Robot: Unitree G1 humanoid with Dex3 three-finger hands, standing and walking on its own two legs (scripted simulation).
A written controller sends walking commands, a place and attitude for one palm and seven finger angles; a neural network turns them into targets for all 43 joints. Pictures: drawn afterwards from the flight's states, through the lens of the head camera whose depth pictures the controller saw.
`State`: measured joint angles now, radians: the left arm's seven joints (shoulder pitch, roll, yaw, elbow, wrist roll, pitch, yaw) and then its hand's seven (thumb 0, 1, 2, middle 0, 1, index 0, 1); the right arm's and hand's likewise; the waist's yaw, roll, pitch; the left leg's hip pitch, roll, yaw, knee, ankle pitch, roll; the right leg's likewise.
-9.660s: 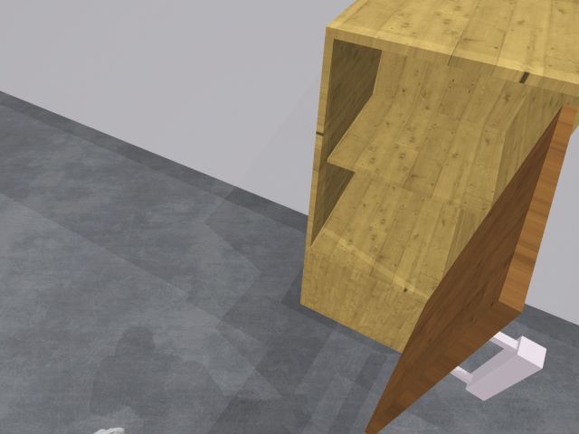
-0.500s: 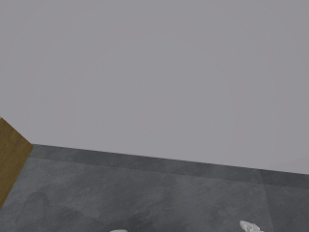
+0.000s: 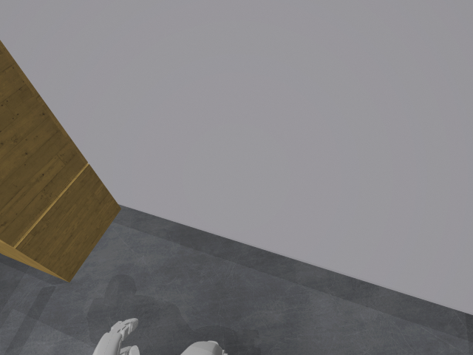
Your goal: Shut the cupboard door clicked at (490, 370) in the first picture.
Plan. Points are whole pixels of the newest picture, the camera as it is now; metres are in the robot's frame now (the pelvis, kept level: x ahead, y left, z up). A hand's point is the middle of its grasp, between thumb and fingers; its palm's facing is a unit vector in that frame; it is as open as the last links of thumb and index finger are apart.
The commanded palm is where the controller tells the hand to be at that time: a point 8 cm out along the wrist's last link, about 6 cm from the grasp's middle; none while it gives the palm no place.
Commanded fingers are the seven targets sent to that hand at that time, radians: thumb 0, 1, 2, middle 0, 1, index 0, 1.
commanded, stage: turn to face it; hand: left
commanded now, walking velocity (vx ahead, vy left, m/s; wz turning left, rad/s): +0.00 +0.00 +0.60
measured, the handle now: out of the picture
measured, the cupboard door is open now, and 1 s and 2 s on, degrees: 100 100 100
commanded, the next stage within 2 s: take the last steps up to it in 1.74 s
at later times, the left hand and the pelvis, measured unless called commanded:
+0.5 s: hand out of the picture -0.01 +0.28 -0.16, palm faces +0.35 -0.90 -0.27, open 7.4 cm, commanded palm none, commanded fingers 0.00 0.90 0.90 -0.20 -0.30 -0.20 -0.30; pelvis -0.01 +0.04 +0.01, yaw +18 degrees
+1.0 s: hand out of the picture -0.04 +0.20 -0.13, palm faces +0.57 -0.77 -0.30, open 7.4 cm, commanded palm none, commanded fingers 0.00 0.90 0.90 -0.20 -0.30 -0.20 -0.30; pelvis +0.01 -0.01 +0.01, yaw +36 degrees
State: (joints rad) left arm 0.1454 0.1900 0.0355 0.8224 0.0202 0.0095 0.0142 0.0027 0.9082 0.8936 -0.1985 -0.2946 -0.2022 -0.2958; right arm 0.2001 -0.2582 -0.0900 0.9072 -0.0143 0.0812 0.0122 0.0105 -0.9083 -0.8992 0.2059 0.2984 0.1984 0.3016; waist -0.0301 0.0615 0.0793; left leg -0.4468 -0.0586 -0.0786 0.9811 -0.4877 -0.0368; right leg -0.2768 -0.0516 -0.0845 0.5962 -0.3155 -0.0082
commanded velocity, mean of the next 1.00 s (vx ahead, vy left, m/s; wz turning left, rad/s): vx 0.00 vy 0.00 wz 0.60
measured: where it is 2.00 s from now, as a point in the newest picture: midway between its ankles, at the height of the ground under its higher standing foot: outside the picture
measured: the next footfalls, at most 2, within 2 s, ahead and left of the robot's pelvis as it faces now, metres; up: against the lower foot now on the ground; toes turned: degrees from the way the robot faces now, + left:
left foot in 0.32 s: +0.01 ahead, +0.15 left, +0.00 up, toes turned +18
right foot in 0.76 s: +0.09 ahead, -0.08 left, +0.00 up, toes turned +26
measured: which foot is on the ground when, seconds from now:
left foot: up 0.00-0.30, down 0.32-0.76, up 0.78-1.00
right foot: down 0.00-0.32, up 0.34-0.74, down 0.76-1.00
